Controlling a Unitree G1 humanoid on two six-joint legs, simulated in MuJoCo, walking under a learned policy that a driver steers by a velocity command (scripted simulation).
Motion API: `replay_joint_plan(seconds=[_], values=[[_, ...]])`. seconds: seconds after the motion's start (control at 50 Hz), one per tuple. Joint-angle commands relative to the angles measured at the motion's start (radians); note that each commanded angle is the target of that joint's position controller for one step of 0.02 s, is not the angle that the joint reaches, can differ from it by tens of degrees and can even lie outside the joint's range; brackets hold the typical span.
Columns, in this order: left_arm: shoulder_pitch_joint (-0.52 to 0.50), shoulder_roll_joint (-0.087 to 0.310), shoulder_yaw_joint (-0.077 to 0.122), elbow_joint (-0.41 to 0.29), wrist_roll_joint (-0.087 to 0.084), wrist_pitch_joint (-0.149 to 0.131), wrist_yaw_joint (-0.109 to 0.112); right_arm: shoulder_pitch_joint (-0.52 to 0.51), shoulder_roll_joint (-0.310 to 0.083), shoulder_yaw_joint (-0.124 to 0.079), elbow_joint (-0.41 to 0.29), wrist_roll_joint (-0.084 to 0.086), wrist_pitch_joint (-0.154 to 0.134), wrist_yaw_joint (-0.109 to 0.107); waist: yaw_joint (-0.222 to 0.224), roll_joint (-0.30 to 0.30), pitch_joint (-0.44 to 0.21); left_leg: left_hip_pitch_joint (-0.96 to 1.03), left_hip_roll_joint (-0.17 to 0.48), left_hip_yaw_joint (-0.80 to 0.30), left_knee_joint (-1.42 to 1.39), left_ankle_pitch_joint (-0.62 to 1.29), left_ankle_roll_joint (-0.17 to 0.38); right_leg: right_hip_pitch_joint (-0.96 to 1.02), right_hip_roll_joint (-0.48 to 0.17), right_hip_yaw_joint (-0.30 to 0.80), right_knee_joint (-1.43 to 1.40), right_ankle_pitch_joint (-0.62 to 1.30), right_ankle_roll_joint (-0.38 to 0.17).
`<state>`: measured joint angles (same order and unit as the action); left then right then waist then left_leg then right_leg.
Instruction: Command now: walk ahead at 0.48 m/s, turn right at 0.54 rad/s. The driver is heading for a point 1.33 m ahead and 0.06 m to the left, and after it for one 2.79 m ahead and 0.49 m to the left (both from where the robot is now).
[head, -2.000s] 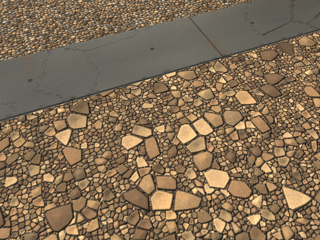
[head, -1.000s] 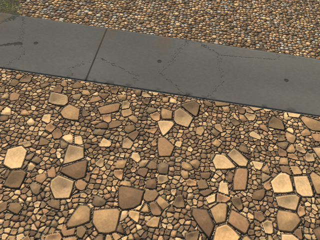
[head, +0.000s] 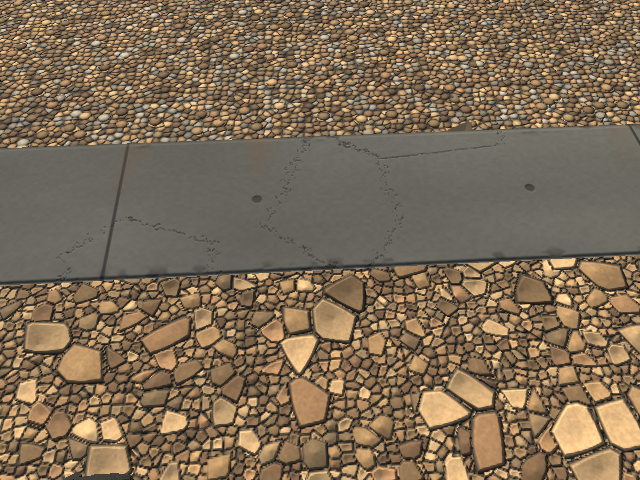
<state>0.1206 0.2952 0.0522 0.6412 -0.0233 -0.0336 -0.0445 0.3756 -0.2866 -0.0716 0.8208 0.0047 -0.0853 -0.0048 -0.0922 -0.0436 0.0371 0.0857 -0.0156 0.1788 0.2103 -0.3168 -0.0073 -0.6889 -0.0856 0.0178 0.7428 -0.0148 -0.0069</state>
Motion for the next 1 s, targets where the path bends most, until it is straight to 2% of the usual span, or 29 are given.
replay_joint_plan(seconds=[0.02,0.06,0.08,0.1,0.12,0.14,0.16,0.18,0.2,0.22,0.26,0.3,0.36,0.44,0.5,0.56,0.6,0.62,0.64,0.66,0.68,0.7,0.72,0.74,0.78,0.84,0.88,0.92,1.0], values=[[-0.115,0.037,0.001,-0.113,-0.002,-0.015,-0.022,-0.041,-0.181,-0.041,-0.05,0.015,-0.004,-0.004,0.024,0.09,0.085,-0.058,0.288,-0.048,-0.046,0.493,0.137,0.029,0.014,-0.044,-0.091,-0.001,-0.043],[-0.089,0.074,0.019,-0.124,0.001,-0.01,-0.026,-0.038,-0.215,-0.049,-0.047,0.018,0.011,-0.009,0.063,0.122,0.024,-0.004,0.29,-0.012,0.082,0.847,0.116,0.132,0.078,-0.101,-0.104,-0.093,-0.086],[-0.016,0.107,0.036,-0.113,0.002,-0.005,-0.024,-0.039,-0.232,-0.053,-0.049,0.02,0.02,-0.013,0.111,0.138,-0.036,0.006,0.284,0.005,0.213,1.008,0.106,0.239,0.121,-0.126,-0.103,-0.141,-0.112],[0.132,0.151,0.063,-0.079,-0.002,0.002,-0.015,-0.048,-0.235,-0.052,-0.054,0.024,0.027,-0.017,0.197,0.128,-0.119,-0.06,0.262,0.028,0.407,1.05,0.083,0.452,0.162,-0.135,-0.143,-0.114,-0.147],[0.301,0.209,0.095,-0.041,-0.005,0.016,0.005,-0.038,-0.212,-0.039,-0.07,0.015,0.022,-0.021,0.279,0.075,-0.202,-0.277,0.226,0.025,0.682,0.845,0.045,0.754,0.127,-0.03,-0.16,-0.104,-0.188],[0.279,0.332,0.109,-0.044,-0.012,0.012,0.017,0.091,-0.047,0.015,-0.126,-0.032,0.003,-0.003,0.138,-0.229,-0.31,-0.733,0.039,-0.029,1.085,-0.203,-0.02,1.122,-0.165,0.534,-0.214,-0.249,-0.373],[0.318,0.261,0.088,-0.079,-0.007,-0.004,0.015,0.001,-0.12,0.01,-0.138,-0.001,-0.035,0.01,0.214,-0.13,-0.482,-0.828,-0.015,-0.276,1.22,-0.288,-0.013,1.164,-0.254,0.859,-0.405,-0.45,-0.437],[0.282,0.204,0.07,-0.063,0.006,-0.018,0.011,-0.125,-0.181,-0.008,-0.176,0.04,-0.051,0.016,0.233,-0.064,-0.314,-0.909,0.034,-0.292,1.206,-0.182,0.007,1.057,-0.222,0.721,-0.454,-0.413,-0.364],[0.223,0.187,0.064,-0.06,0.004,-0.026,0.011,-0.152,-0.165,0.002,-0.19,0.036,-0.061,0.01,0.186,0.007,-0.197,-0.891,0.076,-0.282,1.113,-0.089,0.019,0.897,-0.182,0.605,-0.461,-0.322,-0.33],[0.149,0.145,0.049,-0.066,0.009,-0.029,0.014,-0.135,-0.155,0.002,-0.167,0.016,-0.06,0.004,0.135,0.055,-0.135,-0.827,0.119,-0.272,1.028,-0.036,0.014,0.753,-0.152,0.485,-0.46,-0.182,-0.301],[0.088,0.106,0.033,-0.074,0.036,-0.037,0.019,-0.073,-0.156,-0.001,-0.135,0.006,-0.032,0.006,0.079,0.007,-0.106,-0.691,0.159,-0.266,0.973,0.015,-0.001,0.579,-0.124,0.37,-0.501,0.023,-0.298],[0.094,0.108,0.03,-0.04,0.028,-0.053,0.018,-0.05,-0.125,0.005,-0.114,0.0,-0.007,0.006,0.067,0.01,-0.086,-0.657,0.169,-0.242,0.915,0.044,-0.025,0.5,-0.111,0.265,-0.535,0.126,-0.295],[0.127,0.127,0.031,0.005,0.029,-0.066,0.025,-0.139,-0.095,0.015,-0.136,-0.001,0.01,0.002,0.095,0.012,-0.025,-0.725,0.174,-0.233,0.775,0.222,-0.042,0.483,-0.083,0.145,-0.582,0.151,-0.263],[0.135,0.129,0.023,0.042,0.034,-0.065,0.036,-0.249,-0.065,0.027,-0.154,0.002,-0.005,0.021,0.142,0.013,0.021,-0.663,0.123,-0.195,0.493,0.487,-0.019,0.489,-0.033,0.002,-0.59,0.201,-0.187],[0.171,0.143,0.024,0.082,0.036,-0.053,0.045,-0.301,-0.059,0.028,-0.178,0.008,-0.014,0.044,0.168,0.01,0.012,-0.632,0.08,-0.186,0.389,0.538,-0.001,0.572,-0.065,-0.035,-0.545,0.313,-0.163],[0.156,0.162,0.033,0.094,0.026,-0.024,0.058,-0.299,-0.089,0.014,-0.203,0.002,-0.013,0.067,0.15,-0.016,-0.01,-0.668,0.044,-0.171,0.347,0.376,0.032,0.708,-0.105,-0.034,-0.423,0.457,-0.149],[0.132,0.172,0.038,0.085,0.017,-0.002,0.075,-0.196,-0.13,-0.007,-0.194,-0.01,-0.01,0.075,0.091,-0.036,-0.075,-0.571,-0.01,-0.133,0.323,0.265,0.064,0.748,-0.103,-0.035,-0.247,0.658,-0.124],[0.117,0.162,0.034,0.075,0.018,0.008,0.083,-0.084,-0.165,-0.027,-0.171,-0.01,-0.012,0.068,0.03,-0.008,-0.133,-0.431,-0.037,-0.129,0.248,0.355,0.092,0.714,-0.062,-0.069,-0.064,0.655,-0.088],[0.145,0.136,0.02,0.048,0.041,0.003,0.088,0.009,-0.24,-0.045,-0.173,-0.015,-0.008,0.053,0.002,0.107,-0.253,-0.162,0.122,-0.334,0.27,0.748,0.167,0.527,0.005,-0.101,0.233,0.326,-0.03],[0.308,0.031,-0.012,0.033,0.066,-0.008,0.067,-0.035,-0.302,-0.047,-0.201,-0.023,-0.002,0.045,0.119,0.322,-0.393,0.206,0.4,-0.774,0.325,1.044,0.407,0.114,0.208,-0.041,0.608,-0.661,0.055],[0.265,0.132,0.0,0.058,0.047,-0.016,0.05,-0.01,-0.212,-0.033,-0.222,-0.014,0.012,0.039,0.031,0.169,-0.517,0.224,0.382,-0.812,0.266,0.871,0.407,0.081,0.172,0.12,0.69,-0.643,0.051],[0.159,0.157,0.009,0.023,0.014,-0.013,0.045,-0.077,-0.181,-0.025,-0.24,-0.008,0.025,0.031,0.023,0.133,-0.395,0.123,0.333,-0.696,0.235,0.731,0.364,0.023,0.126,0.121,0.681,-0.57,0.042],[0.109,0.148,0.007,0.012,0.018,-0.004,0.053,-0.128,-0.157,-0.019,-0.244,0.005,0.041,0.024,0.042,0.04,-0.279,-0.023,0.284,-0.625,0.189,0.586,0.313,0.009,0.092,0.097,0.61,-0.506,0.042],[0.082,0.148,0.009,0.003,0.027,0.009,0.062,-0.161,-0.15,-0.015,-0.255,0.007,0.053,0.016,0.062,0.032,-0.193,-0.166,0.262,-0.6,0.149,0.502,0.298,0.03,0.072,0.091,0.545,-0.463,0.049],[0.122,0.124,0.009,0.008,0.028,0.029,0.068,-0.209,-0.157,-0.019,-0.264,-0.008,0.067,0.012,0.12,0.102,-0.127,-0.354,0.19,-0.543,0.094,0.415,0.272,0.146,0.07,0.072,0.388,-0.431,0.061],[0.143,0.093,0.001,0.028,0.037,0.028,0.083,-0.205,-0.185,-0.034,-0.262,-0.011,0.075,-0.001,0.118,0.136,-0.166,-0.393,0.163,-0.505,0.116,0.516,0.274,0.211,0.092,0.055,0.226,-0.392,0.094],[0.122,0.093,0.001,0.026,0.034,0.028,0.08,-0.213,-0.187,-0.038,-0.266,0.005,0.086,-0.014,0.109,0.139,-0.206,-0.409,0.136,-0.519,0.097,0.199,0.252,0.243,0.089,0.063,0.146,-0.305,0.097],[0.076,0.095,0.003,0.007,0.028,0.023,0.073,-0.225,-0.193,-0.039,-0.273,0.01,0.094,-0.021,0.094,0.189,-0.18,-0.447,0.12,-0.571,0.059,-0.099,0.235,0.256,0.099,0.056,0.07,-0.275,0.091],[0.052,0.1,0.012,-0.008,0.014,-0.017,0.058,-0.191,-0.19,-0.038,-0.269,0.01,0.099,-0.017,0.084,0.211,-0.15,-0.444,0.122,-0.648,0.085,-0.239,0.213,0.34,0.119,0.045,-0.105,-0.304,0.052]])
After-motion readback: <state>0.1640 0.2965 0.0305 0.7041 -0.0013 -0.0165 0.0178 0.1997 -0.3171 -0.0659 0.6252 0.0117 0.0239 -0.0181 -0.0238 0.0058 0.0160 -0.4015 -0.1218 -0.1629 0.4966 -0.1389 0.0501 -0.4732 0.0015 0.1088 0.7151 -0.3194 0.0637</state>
